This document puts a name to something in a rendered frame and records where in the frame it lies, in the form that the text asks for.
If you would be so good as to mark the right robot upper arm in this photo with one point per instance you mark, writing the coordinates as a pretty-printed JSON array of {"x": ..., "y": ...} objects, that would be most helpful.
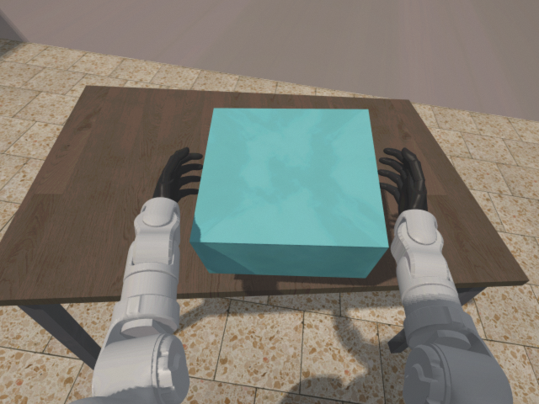
[{"x": 438, "y": 374}]

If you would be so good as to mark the table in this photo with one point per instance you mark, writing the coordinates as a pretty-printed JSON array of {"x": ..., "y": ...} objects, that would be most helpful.
[{"x": 69, "y": 240}]

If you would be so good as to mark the robot left forearm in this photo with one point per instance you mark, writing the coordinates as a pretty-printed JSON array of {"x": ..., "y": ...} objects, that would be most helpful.
[{"x": 148, "y": 303}]

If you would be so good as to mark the robot right forearm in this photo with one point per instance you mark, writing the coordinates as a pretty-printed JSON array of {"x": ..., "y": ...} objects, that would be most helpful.
[{"x": 432, "y": 308}]

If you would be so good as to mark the left robot upper arm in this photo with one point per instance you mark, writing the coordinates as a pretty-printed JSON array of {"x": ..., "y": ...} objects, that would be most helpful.
[{"x": 145, "y": 370}]

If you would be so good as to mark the carton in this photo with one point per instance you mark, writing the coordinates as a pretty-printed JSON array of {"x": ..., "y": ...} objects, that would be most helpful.
[{"x": 290, "y": 192}]

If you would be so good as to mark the right robot hand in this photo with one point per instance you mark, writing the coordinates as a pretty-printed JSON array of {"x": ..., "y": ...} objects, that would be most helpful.
[{"x": 411, "y": 191}]

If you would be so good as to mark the left robot hand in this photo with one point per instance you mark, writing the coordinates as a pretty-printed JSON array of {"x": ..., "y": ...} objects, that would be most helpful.
[{"x": 170, "y": 181}]

